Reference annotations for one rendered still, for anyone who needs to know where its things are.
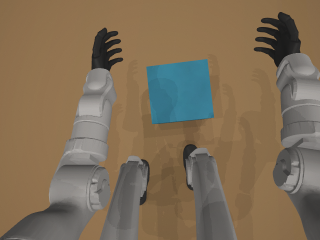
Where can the robot left foot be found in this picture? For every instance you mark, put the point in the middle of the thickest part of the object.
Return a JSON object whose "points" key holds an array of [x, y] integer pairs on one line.
{"points": [[144, 197]]}

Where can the robot right forearm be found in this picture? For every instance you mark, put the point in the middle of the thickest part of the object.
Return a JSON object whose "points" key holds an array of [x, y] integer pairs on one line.
{"points": [[299, 85]]}

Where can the robot left upper arm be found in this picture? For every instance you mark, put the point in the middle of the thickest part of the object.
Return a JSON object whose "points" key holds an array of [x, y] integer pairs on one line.
{"points": [[77, 191]]}

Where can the carton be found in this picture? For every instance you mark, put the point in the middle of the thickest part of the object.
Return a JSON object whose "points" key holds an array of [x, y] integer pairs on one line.
{"points": [[180, 92]]}

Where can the left robot hand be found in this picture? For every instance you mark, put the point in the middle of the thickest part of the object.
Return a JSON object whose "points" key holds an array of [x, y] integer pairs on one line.
{"points": [[100, 56]]}

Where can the robot right upper arm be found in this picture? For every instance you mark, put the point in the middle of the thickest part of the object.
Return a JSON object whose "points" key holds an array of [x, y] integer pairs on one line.
{"points": [[297, 172]]}

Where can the left robot thigh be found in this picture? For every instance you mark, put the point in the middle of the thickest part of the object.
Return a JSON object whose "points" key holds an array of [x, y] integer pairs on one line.
{"points": [[122, 219]]}

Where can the right robot hand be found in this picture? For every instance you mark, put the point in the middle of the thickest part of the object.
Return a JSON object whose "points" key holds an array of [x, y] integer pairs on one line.
{"points": [[287, 37]]}

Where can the robot left forearm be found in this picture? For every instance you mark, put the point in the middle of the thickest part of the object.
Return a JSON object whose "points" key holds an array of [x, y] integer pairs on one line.
{"points": [[88, 142]]}

